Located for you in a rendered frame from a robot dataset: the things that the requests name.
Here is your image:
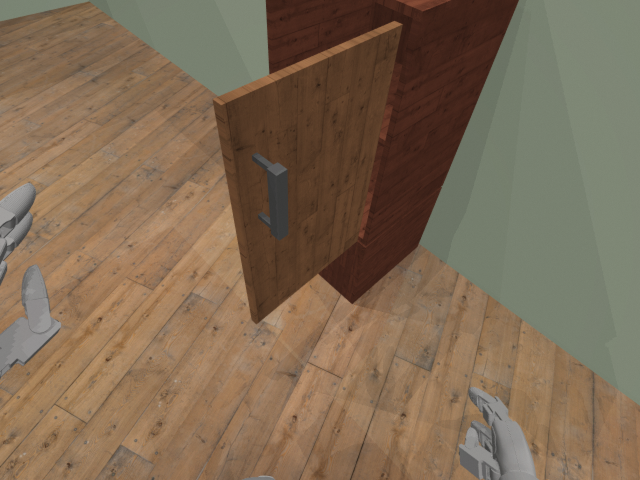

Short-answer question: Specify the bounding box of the right robot hand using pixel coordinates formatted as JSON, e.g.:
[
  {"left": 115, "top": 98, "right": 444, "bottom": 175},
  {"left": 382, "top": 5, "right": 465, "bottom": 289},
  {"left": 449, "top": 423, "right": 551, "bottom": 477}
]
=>
[{"left": 459, "top": 387, "right": 537, "bottom": 480}]

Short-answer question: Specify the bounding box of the cupboard door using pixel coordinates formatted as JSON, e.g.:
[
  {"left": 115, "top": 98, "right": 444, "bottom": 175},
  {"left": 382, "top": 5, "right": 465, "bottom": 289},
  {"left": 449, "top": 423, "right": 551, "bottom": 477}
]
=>
[{"left": 212, "top": 21, "right": 403, "bottom": 324}]

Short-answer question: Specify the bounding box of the handle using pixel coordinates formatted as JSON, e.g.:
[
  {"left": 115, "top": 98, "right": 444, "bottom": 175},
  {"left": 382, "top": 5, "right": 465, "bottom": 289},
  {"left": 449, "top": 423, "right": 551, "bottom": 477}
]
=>
[{"left": 252, "top": 153, "right": 288, "bottom": 241}]

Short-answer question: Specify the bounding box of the left robot hand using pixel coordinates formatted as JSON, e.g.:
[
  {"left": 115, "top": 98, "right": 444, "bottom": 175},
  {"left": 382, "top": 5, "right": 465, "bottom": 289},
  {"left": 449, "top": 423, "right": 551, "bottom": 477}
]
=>
[{"left": 0, "top": 183, "right": 61, "bottom": 379}]

